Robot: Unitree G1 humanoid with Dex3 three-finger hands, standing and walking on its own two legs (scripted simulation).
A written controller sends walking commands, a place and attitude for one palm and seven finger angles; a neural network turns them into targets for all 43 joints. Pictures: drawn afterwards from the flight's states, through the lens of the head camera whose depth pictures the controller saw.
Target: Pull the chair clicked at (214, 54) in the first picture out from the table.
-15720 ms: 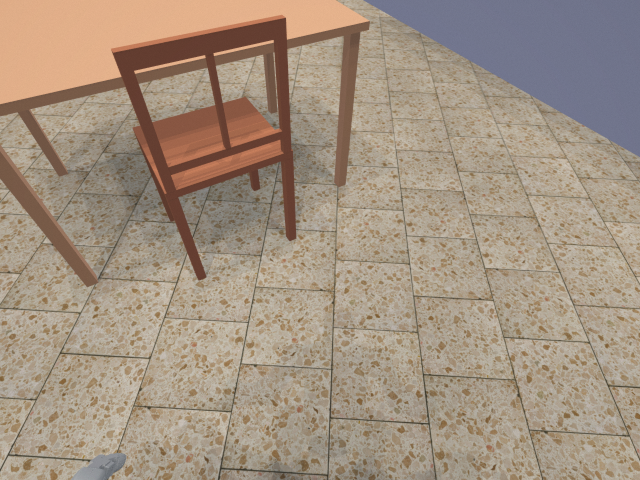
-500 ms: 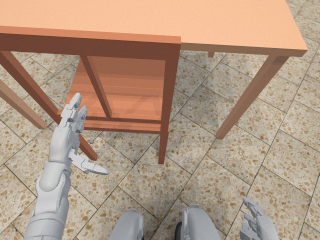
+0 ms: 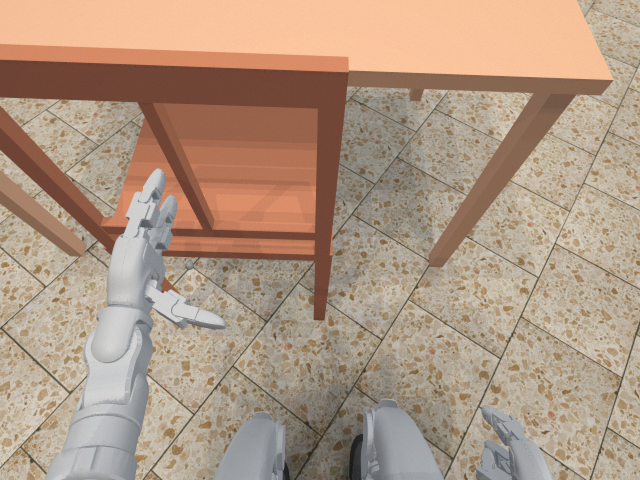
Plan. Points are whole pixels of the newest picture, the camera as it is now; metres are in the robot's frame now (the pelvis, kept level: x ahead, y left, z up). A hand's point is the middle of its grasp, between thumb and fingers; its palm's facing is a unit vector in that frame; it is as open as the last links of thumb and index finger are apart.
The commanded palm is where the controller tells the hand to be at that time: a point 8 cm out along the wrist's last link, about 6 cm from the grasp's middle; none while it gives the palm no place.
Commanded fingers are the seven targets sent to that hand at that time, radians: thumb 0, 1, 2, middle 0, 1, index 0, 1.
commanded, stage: aim the fingers beside a spindle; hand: left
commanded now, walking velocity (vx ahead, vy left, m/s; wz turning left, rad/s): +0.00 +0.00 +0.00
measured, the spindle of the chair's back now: (185, 175) +0.50 +0.19 +0.01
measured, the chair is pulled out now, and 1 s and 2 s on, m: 0.00 0.00 0.00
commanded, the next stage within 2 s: push the fingers through the gap in 0.58 s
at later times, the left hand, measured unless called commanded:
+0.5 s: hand (180, 268) +0.36 +0.18 +0.01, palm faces -0.01 -1.00 -0.04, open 16.9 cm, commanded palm +0.33 +0.23 +0.02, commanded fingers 0.00 -0.50 0.30 -0.06 -0.08 -0.06 -0.08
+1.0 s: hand (178, 254) +0.38 +0.18 +0.02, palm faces -0.03 -1.00 -0.03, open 16.9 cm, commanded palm +0.36 +0.23 +0.02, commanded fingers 0.00 -0.50 0.30 -0.06 -0.08 -0.06 -0.08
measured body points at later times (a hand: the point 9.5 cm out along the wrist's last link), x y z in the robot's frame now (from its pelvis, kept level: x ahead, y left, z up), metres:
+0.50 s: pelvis +0.00 +0.00 +0.00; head +0.13 +0.01 +0.43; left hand +0.35 +0.23 +0.02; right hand +0.15 -0.25 -0.11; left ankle -0.01 +0.10 -0.63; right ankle +0.05 -0.11 -0.63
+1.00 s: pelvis +0.00 +0.01 +0.00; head +0.12 +0.02 +0.43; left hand +0.37 +0.23 +0.02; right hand +0.14 -0.25 -0.11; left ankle -0.01 +0.10 -0.63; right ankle +0.05 -0.11 -0.63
